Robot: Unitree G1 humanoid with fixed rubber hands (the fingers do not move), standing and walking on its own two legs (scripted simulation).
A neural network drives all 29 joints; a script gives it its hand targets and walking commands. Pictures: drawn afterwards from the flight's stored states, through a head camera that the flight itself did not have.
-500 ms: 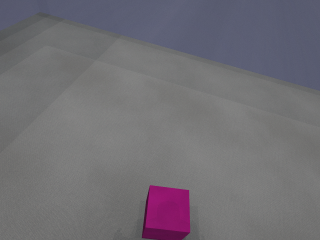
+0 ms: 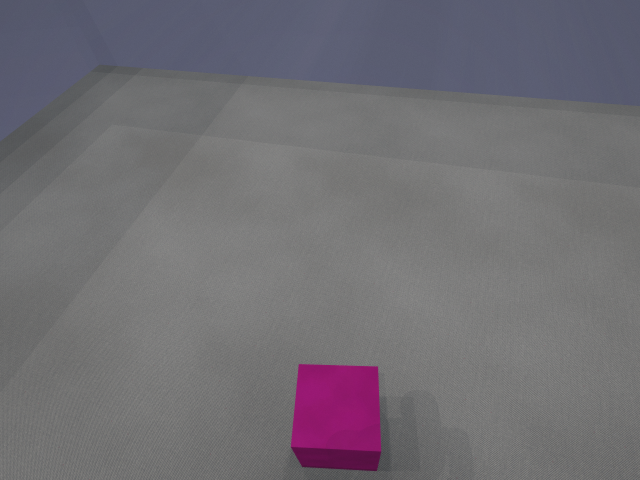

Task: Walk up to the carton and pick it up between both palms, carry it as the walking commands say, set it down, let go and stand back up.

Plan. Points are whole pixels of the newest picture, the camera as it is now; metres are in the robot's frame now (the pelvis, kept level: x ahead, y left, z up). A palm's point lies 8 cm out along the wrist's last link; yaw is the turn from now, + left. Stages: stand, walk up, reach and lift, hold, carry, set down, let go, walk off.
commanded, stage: walk up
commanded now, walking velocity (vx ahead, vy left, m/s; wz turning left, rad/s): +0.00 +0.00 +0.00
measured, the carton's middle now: (338, 418) +0.38 +0.01 -0.65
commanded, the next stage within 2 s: none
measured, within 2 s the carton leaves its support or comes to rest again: neither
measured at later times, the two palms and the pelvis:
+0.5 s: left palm out of the picture +0.03 +0.26 -0.12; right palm out of the picture -0.03 -0.19 -0.15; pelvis -0.04 +0.03 -0.01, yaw -1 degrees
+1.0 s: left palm out of the picture +0.03 +0.27 -0.14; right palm out of the picture -0.04 -0.20 -0.14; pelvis -0.03 +0.04 -0.01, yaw +0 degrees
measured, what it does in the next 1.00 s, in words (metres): steps on the spot: left foot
